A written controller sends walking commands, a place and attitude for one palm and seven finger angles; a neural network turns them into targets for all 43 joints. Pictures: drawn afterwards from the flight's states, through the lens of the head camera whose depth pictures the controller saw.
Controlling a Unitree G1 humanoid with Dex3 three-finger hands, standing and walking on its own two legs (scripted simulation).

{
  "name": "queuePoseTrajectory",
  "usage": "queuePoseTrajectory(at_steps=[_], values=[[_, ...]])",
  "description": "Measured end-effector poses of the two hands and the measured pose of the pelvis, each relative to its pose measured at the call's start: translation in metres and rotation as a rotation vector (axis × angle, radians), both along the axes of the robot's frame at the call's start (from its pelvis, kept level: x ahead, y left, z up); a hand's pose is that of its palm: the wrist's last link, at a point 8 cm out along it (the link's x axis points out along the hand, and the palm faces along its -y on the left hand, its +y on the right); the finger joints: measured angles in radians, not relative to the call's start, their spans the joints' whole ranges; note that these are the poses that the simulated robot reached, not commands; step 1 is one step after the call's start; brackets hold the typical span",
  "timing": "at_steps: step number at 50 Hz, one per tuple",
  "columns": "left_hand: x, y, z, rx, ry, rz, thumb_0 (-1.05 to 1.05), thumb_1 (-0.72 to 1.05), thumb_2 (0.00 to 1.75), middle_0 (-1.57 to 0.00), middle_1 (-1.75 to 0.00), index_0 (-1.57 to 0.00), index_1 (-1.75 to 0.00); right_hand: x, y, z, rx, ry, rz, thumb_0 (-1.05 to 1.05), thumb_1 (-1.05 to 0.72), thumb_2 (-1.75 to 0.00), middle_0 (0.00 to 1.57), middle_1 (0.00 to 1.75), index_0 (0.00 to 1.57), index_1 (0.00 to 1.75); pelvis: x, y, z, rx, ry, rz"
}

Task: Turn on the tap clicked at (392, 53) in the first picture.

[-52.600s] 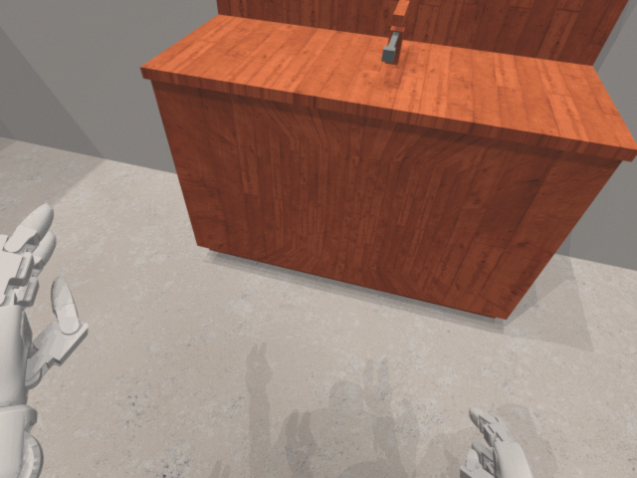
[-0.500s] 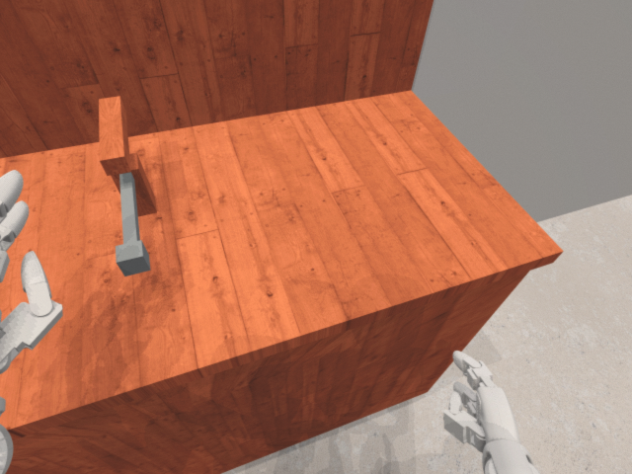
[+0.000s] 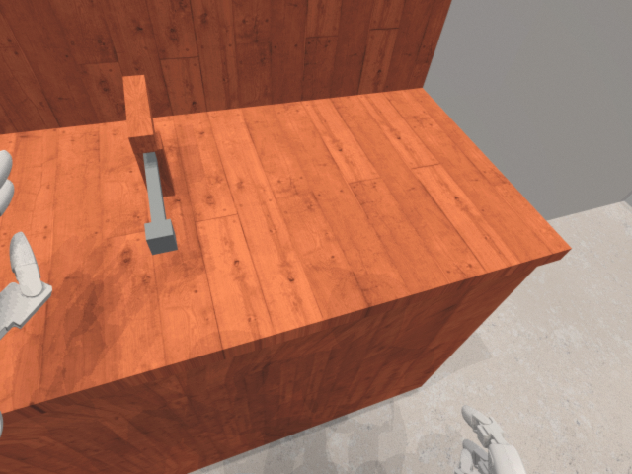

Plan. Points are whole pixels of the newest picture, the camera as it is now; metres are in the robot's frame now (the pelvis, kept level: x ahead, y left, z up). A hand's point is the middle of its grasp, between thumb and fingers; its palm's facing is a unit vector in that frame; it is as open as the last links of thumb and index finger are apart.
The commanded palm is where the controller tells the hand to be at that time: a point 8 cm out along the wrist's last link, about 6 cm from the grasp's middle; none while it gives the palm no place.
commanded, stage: come to a stop and stand still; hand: left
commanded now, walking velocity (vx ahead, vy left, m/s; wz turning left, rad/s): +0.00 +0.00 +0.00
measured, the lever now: (161, 237) +0.34 +0.21 +0.12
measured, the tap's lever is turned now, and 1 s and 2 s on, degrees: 0 0 0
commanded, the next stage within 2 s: look again from close up in 0.54 s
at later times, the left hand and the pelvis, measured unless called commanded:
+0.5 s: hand (77, 265) +0.25 +0.25 +0.17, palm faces +0.40 -0.85 -0.35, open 7.4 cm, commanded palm +0.19 +0.28 +0.18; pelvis +0.04 +0.00 +0.00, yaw +1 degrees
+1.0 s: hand (83, 279) +0.25 +0.24 +0.16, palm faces +0.40 -0.83 -0.38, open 7.4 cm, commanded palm +0.19 +0.27 +0.18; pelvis +0.04 -0.01 +0.01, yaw +1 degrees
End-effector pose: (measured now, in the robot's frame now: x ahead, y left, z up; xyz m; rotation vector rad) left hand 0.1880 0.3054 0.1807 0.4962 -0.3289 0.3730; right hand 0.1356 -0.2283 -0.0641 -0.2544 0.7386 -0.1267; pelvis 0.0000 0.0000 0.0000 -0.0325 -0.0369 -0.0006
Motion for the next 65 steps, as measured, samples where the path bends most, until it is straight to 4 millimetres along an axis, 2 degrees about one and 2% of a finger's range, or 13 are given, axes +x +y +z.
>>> queuePoseTrajectory(at_steps=[5,9,14,19,23,28,34,42,50,57,65], values=[[-0.003,-0.004,0.006,-0.021,-0.037,0.007,0.02,0.90,0.90,-0.21,-0.30,-0.20,-0.30,0.017,0.010,-0.004,0.025,-0.004,0.044,0.01,-0.90,-0.90,0.20,0.30,0.20,0.30,0.011,0.006,0.001,-0.002,0.006,0.003],[0.004,-0.011,-0.007,-0.060,0.013,-0.004,0.02,0.90,0.90,-0.20,-0.30,-0.20,-0.30,0.039,0.019,-0.002,0.045,-0.030,0.067,0.01,-0.90,-0.90,0.20,0.30,0.20,0.30,0.020,0.006,0.002,0.001,0.011,0.003],[0.018,-0.008,-0.019,-0.096,0.059,0.009,0.02,0.89,0.90,-0.21,-0.30,-0.21,-0.30,0.065,0.026,0.005,0.050,-0.070,0.088,0.01,-0.90,-0.90,0.20,0.30,0.20,0.30,0.027,0.004,0.003,0.003,0.012,0.006],[0.026,-0.012,-0.008,-0.087,0.020,-0.006,0.02,0.89,0.90,-0.21,-0.30,-0.21,-0.30,0.086,0.025,0.014,0.039,-0.103,0.102,0.01,-0.90,-0.90,0.20,0.30,0.20,0.30,0.032,0.001,0.003,0.004,0.014,0.011],[0.026,-0.017,0.002,-0.060,-0.003,-0.026,0.02,0.89,0.90,-0.21,-0.30,-0.21,-0.30,0.094,0.021,0.018,0.034,-0.110,0.097,0.01,-0.90,-0.90,0.20,0.30,0.20,0.30,0.037,0.000,0.004,0.003,0.021,0.013],[0.024,-0.014,-0.003,-0.062,0.044,-0.003,0.02,0.89,0.90,-0.21,-0.30,-0.21,-0.30,0.094,0.014,0.015,0.030,-0.088,0.075,0.01,-0.90,-0.90,0.20,0.30,0.20,0.30,0.040,0.000,0.004,0.004,0.026,0.014],[0.023,-0.013,-0.014,-0.101,0.093,0.034,0.02,0.89,0.90,-0.21,-0.30,-0.21,-0.30,0.083,0.007,0.007,0.023,-0.039,0.057,0.01,-0.90,-0.90,0.20,0.30,0.20,0.30,0.040,-0.003,0.005,0.007,0.021,0.021],[0.023,-0.024,-0.004,-0.083,0.058,0.002,0.02,0.89,0.90,-0.21,-0.30,-0.21,-0.30,0.071,0.003,0.002,0.032,-0.019,0.038,0.01,-0.90,-0.90,0.20,0.30,0.20,0.30,0.037,-0.006,0.005,0.008,0.016,0.022],[0.018,-0.022,-0.006,-0.070,0.090,0.020,0.02,0.89,0.90,-0.21,-0.30,-0.21,-0.30,0.065,-0.001,0.000,0.044,-0.019,0.021,0.01,-0.90,-0.90,0.20,0.30,0.20,0.30,0.036,-0.008,0.005,0.007,0.018,0.022],[0.016,-0.025,-0.013,-0.110,0.097,0.031,0.02,0.89,0.90,-0.21,-0.30,-0.21,-0.30,0.064,-0.004,0.002,0.033,-0.013,0.028,0.01,-0.90,-0.90,0.20,0.30,0.20,0.30,0.033,-0.012,0.006,0.011,0.015,0.020],[0.021,-0.040,-0.001,-0.087,0.054,-0.009,0.02,0.90,0.90,-0.21,-0.30,-0.21,-0.30,0.070,-0.008,0.007,0.054,-0.040,0.039,0.01,-0.90,-0.90,0.20,0.30,0.20,0.30,0.029,-0.024,0.006,0.015,0.018,0.013]])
